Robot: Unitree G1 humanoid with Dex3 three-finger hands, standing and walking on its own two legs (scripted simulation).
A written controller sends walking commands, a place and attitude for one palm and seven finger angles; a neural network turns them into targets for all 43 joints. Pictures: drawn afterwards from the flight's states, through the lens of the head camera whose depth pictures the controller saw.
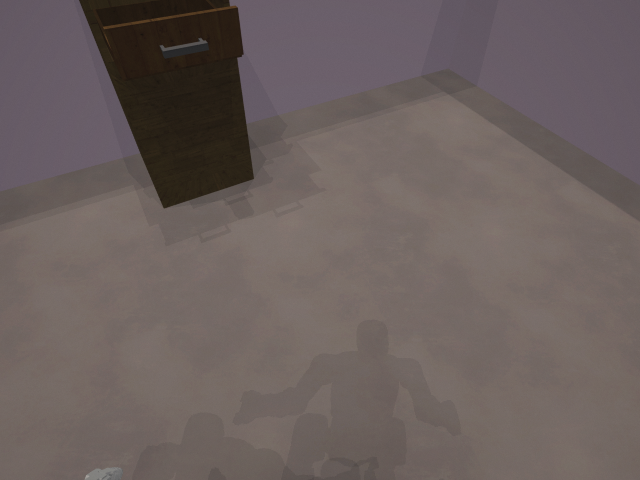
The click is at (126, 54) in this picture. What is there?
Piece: drawer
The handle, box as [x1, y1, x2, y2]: [159, 38, 208, 58]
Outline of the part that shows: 208,49 207,42 205,40 203,41 201,38 198,38 198,42 165,48 162,45 159,45 165,58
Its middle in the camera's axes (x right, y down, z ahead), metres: -0.42 -0.58 +1.16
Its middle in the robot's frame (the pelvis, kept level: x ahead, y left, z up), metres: +1.24 +0.47 -0.03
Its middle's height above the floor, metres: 0.74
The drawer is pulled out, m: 0.15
